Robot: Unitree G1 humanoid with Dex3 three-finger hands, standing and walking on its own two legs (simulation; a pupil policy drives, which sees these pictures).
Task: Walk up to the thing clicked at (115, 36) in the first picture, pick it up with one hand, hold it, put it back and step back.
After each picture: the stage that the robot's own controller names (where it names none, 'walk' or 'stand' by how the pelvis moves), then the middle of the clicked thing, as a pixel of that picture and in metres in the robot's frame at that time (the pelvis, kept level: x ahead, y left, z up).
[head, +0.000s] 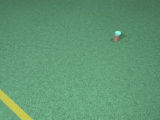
stand; (117, 36) +1.41 -0.42 -0.72
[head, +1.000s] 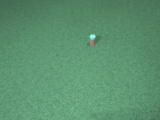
walk; (92, 40) +1.33 -0.03 -0.70
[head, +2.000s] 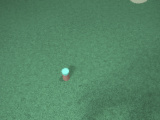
walk; (65, 74) +0.82 +0.20 -0.71
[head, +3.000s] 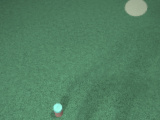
walk; (58, 110) +0.48 +0.18 -0.70
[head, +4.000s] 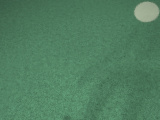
stand; out of the picture +0.30 +0.20 -0.70
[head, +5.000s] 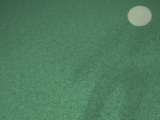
stand; out of the picture +0.26 +0.18 -0.72
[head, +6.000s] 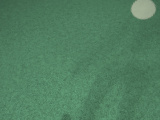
stand; out of the picture +0.29 +0.18 -0.71
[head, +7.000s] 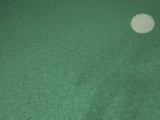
stand; out of the picture +0.28 +0.16 -0.72
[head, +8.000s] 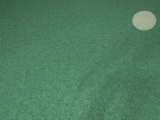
stand; out of the picture +0.31 +0.17 -0.73
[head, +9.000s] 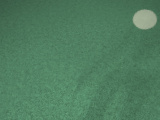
stand; out of the picture +0.29 +0.16 -0.73
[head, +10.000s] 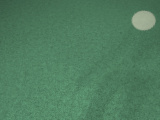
go down; out of the picture +0.30 +0.16 -0.73
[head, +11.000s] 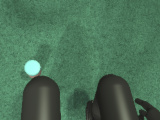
go down; (33, 69) +0.38 +0.18 -0.34
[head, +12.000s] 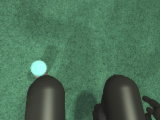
go down; (40, 70) +0.38 +0.17 -0.31
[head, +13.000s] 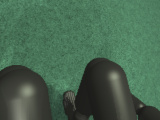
close in; out of the picture +0.38 +0.21 -0.22
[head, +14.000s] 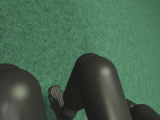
close; out of the picture +0.38 +0.22 -0.22
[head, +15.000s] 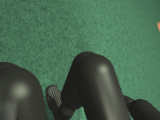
lift; out of the picture +0.38 +0.21 -0.22
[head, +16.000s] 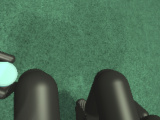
lift; (2, 77) +0.31 +0.24 -0.13
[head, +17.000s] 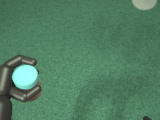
lift; (28, 84) +0.31 +0.17 +0.04
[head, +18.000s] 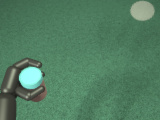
hold; (34, 85) +0.32 +0.17 +0.02
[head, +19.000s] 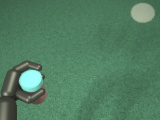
hold; (34, 88) +0.31 +0.17 +0.01
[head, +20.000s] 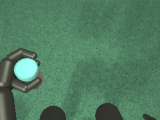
crouch; (30, 75) +0.35 +0.17 -0.04
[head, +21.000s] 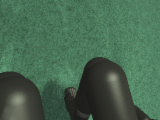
lower; out of the picture +0.40 +0.22 -0.18
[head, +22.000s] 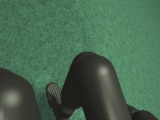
lower; out of the picture +0.41 +0.26 -0.22
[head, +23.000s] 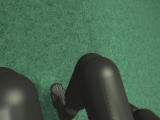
lower; out of the picture +0.39 +0.24 -0.22
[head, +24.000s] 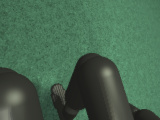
lower; out of the picture +0.39 +0.24 -0.21
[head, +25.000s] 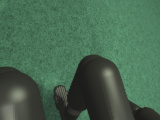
lower; out of the picture +0.37 +0.23 -0.21
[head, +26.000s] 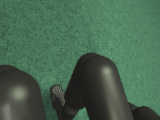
withdraw; out of the picture +0.36 +0.20 -0.23
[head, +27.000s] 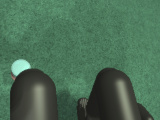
stand; (20, 71) +0.36 +0.18 -0.26
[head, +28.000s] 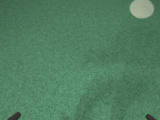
stand; out of the picture +0.29 +0.14 -0.64
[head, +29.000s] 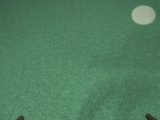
stand; out of the picture +0.30 +0.16 -0.67
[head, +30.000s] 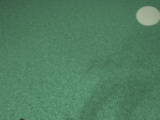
stand; out of the picture +0.30 +0.15 -0.68
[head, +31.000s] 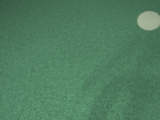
walk; out of the picture +0.31 +0.15 -0.72
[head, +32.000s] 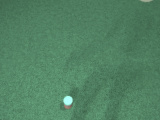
walk; (68, 102) +0.44 +0.07 -0.70
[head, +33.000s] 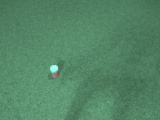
walk; (54, 71) +0.71 +0.23 -0.68
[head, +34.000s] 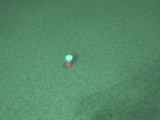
stand; (69, 61) +0.97 +0.14 -0.70
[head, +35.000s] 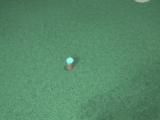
stand; (70, 63) +0.97 +0.13 -0.72
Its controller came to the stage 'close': yes
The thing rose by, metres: 0.74
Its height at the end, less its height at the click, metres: +0.00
